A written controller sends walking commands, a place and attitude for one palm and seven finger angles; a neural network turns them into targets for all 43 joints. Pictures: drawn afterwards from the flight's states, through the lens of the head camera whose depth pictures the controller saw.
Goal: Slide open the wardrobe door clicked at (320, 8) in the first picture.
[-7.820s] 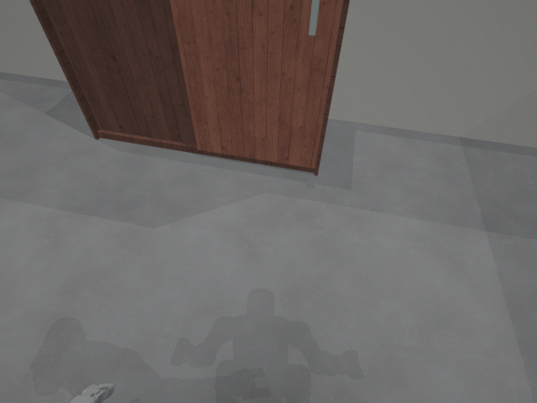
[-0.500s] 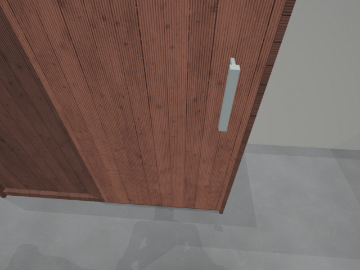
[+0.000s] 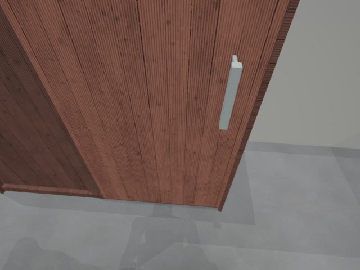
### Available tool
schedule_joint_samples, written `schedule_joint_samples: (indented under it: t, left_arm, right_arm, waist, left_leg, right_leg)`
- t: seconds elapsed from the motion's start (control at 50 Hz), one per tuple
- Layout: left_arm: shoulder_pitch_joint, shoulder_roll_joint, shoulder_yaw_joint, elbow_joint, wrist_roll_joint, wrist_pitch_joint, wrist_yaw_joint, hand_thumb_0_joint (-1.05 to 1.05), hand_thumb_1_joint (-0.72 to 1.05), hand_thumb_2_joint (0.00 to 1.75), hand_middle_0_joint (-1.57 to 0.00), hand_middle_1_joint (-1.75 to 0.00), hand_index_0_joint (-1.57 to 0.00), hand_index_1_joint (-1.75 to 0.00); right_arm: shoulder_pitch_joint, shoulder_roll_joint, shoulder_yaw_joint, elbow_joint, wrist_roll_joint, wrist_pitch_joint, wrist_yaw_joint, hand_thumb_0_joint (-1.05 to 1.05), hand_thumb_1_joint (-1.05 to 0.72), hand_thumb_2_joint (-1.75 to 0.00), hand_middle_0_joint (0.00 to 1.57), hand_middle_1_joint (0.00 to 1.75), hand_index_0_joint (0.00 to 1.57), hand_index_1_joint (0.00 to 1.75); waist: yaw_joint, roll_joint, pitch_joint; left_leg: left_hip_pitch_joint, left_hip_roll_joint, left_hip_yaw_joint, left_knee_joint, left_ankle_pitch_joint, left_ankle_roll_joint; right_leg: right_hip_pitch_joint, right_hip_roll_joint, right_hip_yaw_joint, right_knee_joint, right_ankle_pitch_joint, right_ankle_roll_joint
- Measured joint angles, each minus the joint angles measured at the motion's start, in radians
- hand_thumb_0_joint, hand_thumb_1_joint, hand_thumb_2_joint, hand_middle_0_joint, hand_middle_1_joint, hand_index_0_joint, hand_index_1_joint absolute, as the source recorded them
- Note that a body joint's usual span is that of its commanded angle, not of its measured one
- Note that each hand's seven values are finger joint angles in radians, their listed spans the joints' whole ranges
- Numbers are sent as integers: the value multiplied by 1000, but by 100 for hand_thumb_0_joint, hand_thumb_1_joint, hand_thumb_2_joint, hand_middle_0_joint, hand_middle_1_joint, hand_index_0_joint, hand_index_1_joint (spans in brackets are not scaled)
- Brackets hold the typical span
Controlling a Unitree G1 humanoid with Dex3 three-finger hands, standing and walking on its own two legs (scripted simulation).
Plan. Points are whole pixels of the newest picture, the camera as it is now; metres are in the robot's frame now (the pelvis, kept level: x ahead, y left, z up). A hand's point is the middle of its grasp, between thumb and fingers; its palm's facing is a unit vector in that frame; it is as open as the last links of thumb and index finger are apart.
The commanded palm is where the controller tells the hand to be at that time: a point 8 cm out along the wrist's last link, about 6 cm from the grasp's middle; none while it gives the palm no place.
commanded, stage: look again from close up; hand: right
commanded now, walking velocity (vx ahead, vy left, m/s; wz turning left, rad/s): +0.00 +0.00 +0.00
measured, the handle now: (228, 94) +0.56 -0.10 +0.09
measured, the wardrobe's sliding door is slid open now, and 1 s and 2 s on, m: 0.00 0.00 0.00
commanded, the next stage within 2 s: shuffle to correct the standing spot in 0.44 s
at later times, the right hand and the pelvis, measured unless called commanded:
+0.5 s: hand out of the picture +0.01 -0.16 -0.18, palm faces +0.02 +0.98 -0.18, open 7.4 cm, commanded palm none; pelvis +0.01 +0.00 +0.00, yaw +0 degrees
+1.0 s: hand out of the picture +0.02 -0.13 -0.18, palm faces +0.08 +0.99 -0.15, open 7.4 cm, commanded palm none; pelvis +0.08 +0.02 -0.01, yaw +0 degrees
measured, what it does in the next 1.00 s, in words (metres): shifts its weight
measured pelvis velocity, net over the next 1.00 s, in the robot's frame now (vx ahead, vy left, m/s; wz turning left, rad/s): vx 0.08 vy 0.02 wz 0.00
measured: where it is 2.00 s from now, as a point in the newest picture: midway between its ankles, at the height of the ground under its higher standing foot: outside the picture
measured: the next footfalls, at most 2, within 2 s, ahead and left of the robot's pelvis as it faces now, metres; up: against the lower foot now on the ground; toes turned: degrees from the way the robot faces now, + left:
right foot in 1.56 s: +0.15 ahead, -0.10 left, +0.00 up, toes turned -2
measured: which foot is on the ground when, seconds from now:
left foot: down 0.00-1.00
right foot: down 0.00-1.00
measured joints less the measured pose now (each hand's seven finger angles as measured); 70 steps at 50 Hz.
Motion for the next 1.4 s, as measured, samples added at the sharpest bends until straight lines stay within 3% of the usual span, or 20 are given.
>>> schedule_joint_samples:
  t: [0.6, 0.72, 0.88, 1.02, 1.12, 1.24, 1.32, 1.4]
  left_arm:
    - [6, -10, -2, 23, 1, -3, 3, 0, 91, 90, -20, -30, -20, -30]
    - [27, -12, 3, 28, 9, 5, 5, 0, 91, 90, -20, -30, -20, -30]
    - [70, -15, 11, 29, 8, -7, 13, 0, 91, 90, -20, -30, -20, -30]
    - [73, -12, 9, 29, 6, -10, 19, 0, 91, 90, -20, -30, -20, -30]
    - [20, -27, 1, 33, -1, -29, 40, 0, 91, 90, -20, -30, -20, -30]
    - [-5, -19, 13, -2, 0, -15, 54, 1, 93, 90, -20, -30, -20, -30]
    - [-16, -9, 31, -21, 0, 8, 52, 1, 92, 90, -21, -30, -20, -30]
    - [-55, 10, 47, -36, -2, 38, 44, 1, 91, 90, -20, -30, -20, -30]
  right_arm:
    - [-17, -5, -6, 13, 4, -3, 1, 1, -91, -89, 20, 30, 20, 30]
    - [17, 0, -16, 22, -5, 6, 11, 1, -91, -89, 20, 30, 20, 30]
    - [75, 8, -29, 33, -4, 1, 23, 1, -91, -89, 20, 30, 20, 30]
    - [94, 27, -41, 34, 1, -21, 17, 1, -91, -89, 20, 30, 20, 30]
    - [70, 37, -31, 62, 9, 2, -1, 1, -91, -89, 20, 30, 20, 30]
    - [-3, 28, -37, 3, 4, 28, -2, 1, -91, -89, 20, 30, 20, 30]
    - [-52, -8, -56, -48, -3, 20, -6, 1, -92, -89, 20, 30, 20, 30]
    - [-96, -37, -57, -78, -6, 8, -13, 1, -92, -89, 20, 30, 20, 30]
  waist:
    - [3, 2, 6]
    - [1, -2, -25]
    - [0, -4, -38]
    - [-3, -23, -25]
    - [-11, 16, 0]
    - [-9, 7, 41]
    - [-3, -8, 51]
    - [-5, -10, 70]
  left_leg:
    - [14, -9, 1, -13, -8, 6]
    - [9, -17, -4, 24, -84, 19]
    - [19, -32, -8, 74, -116, 28]
    - [46, -63, 36, 97, -183, 44]
    - [70, -38, 30, 123, -168, 28]
    - [55, -22, 54, 128, -128, 33]
    - [57, -27, 60, 96, -153, 49]
    - [51, -20, 60, 81, -177, 60]
  right_leg:
    - [15, -8, 1, -13, -9, 8]
    - [23, -16, -4, -2, -37, 10]
    - [40, -33, -6, 47, -109, 27]
    - [-17, -78, 0, 199, -190, 33]
    - [56, -56, -30, 121, -188, 26]
    - [109, -42, -51, 57, -126, 17]
    - [47, -53, -50, 143, -114, 35]
    - [-91, -36, 5, 396, -281, 58]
